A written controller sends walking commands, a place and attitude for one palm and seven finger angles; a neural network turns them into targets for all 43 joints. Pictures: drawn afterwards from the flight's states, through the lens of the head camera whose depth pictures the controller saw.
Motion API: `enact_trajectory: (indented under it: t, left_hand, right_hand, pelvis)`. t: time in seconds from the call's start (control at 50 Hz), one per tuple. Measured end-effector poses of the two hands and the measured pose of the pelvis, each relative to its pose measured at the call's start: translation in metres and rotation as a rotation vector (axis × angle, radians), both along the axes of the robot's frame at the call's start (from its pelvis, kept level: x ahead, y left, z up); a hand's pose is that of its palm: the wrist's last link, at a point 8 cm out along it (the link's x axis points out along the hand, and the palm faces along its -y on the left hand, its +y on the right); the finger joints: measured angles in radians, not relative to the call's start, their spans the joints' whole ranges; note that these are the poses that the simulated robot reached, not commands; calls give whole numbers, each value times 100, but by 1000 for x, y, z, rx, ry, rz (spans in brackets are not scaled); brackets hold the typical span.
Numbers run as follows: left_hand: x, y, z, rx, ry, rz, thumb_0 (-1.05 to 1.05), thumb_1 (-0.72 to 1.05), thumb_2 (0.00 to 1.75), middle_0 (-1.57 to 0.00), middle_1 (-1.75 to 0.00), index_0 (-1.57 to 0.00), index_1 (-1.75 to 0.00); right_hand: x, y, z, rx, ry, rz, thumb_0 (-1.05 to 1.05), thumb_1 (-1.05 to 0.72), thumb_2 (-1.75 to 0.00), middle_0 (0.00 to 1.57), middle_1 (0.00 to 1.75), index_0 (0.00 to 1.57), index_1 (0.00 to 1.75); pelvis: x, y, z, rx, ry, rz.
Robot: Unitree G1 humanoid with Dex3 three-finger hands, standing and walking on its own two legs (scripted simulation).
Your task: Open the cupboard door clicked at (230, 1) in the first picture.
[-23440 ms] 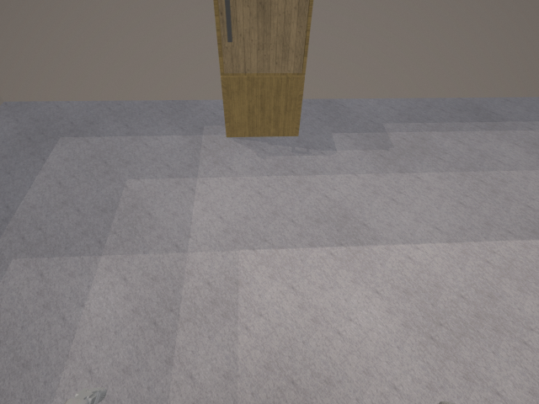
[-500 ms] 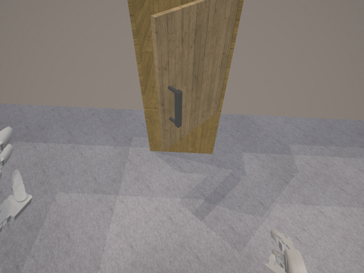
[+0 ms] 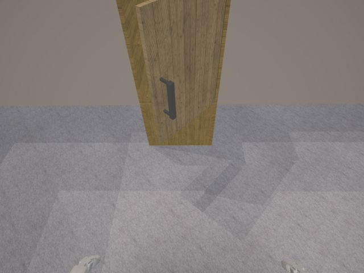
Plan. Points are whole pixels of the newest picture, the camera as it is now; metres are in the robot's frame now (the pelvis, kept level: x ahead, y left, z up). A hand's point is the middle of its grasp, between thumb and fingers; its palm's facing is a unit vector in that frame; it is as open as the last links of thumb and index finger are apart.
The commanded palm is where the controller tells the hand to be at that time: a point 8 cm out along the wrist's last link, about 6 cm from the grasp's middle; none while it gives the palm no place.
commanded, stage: let the arm hang, fingers relaxed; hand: left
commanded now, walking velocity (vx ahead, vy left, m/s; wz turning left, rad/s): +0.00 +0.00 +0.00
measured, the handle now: (168, 99) +0.71 +0.08 -0.08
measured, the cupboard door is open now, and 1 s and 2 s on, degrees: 47 47 47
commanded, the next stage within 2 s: look to check the result in 0.86 s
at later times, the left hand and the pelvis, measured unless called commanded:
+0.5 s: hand out of the picture +0.03 +0.19 -0.15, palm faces +0.01 -0.95 -0.30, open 7.4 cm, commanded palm none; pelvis +0.01 -0.02 +0.01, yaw +1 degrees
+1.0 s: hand out of the picture +0.07 +0.17 -0.15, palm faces +0.01 -0.96 -0.26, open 7.4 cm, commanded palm none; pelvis +0.03 -0.03 +0.01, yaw +0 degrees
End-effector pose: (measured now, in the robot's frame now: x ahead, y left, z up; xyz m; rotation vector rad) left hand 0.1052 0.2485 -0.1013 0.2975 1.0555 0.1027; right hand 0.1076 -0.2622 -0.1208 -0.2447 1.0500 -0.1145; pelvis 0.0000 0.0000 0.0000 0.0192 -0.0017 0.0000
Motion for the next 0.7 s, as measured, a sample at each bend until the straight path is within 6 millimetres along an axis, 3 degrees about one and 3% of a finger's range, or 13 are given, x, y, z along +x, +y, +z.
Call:
enact_trajectory:
  t: [0.06,0.18,0.28,0.36,0.46,0.7]
  left_hand:
    - [-44,-32,-29,-95,175,25,1,91,90,-21,-30,-20,-30]
    - [-94,-26,-35,-77,319,126,0,97,90,-21,-30,-21,-30]
    - [-112,-14,-27,-28,376,161,0,94,90,-21,-30,-21,-30]
    - [-108,-8,-20,7,372,171,0,92,90,-21,-30,-20,-30]
    - [-88,-8,-15,24,319,164,0,91,90,-21,-30,-20,-30]
    - [-37,-31,-15,-23,193,125,0,90,90,-21,-30,-20,-30]
  right_hand:
    - [-34,-12,0,-33,119,-33,1,-90,-90,21,30,20,30]
    - [-93,-22,-2,-54,339,-72,1,-90,-90,20,30,20,30]
    - [-117,-16,-8,-21,417,-93,1,-90,-90,20,30,20,30]
    - [-120,-6,-15,19,425,-98,0,-90,-90,20,30,20,30]
    - [-110,6,-22,62,395,-94,0,-90,-90,20,30,20,30]
    - [-73,4,-21,70,298,-88,0,-90,-90,21,30,20,30]
  pelvis:
    - [0,-6,3,-3,-10,-2]
    - [2,-16,8,-14,-15,10]
    - [5,-20,10,-16,-16,12]
    - [8,-22,11,-15,-19,12]
    - [12,-23,11,-13,-22,11]
    - [20,-26,12,-10,-23,9]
